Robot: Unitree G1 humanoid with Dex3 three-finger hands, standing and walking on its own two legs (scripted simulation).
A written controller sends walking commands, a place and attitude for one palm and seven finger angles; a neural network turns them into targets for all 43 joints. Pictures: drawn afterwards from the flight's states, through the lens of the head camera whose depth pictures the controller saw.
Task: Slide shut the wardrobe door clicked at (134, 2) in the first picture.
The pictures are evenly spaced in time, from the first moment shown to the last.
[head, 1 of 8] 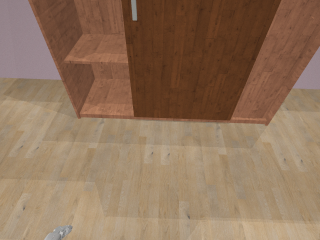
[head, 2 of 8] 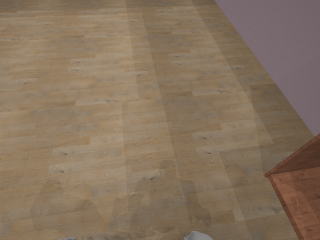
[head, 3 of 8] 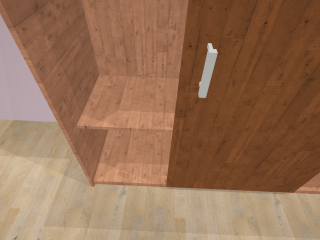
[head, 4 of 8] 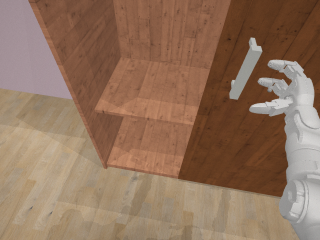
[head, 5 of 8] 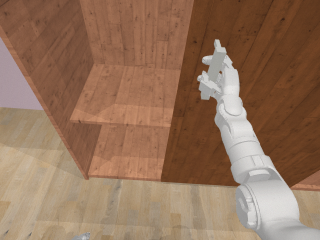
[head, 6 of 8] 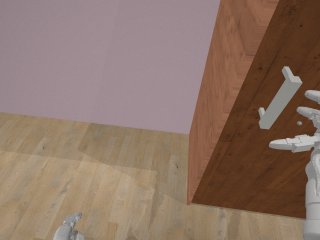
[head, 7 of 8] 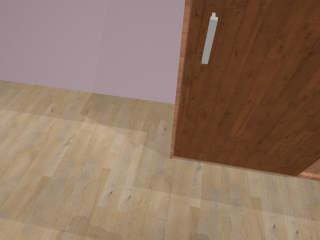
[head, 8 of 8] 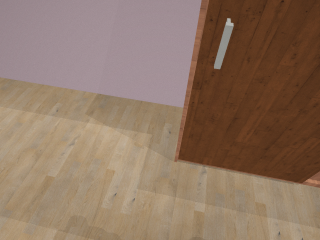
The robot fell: no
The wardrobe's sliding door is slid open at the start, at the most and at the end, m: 0.47 0.47 0.00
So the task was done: yes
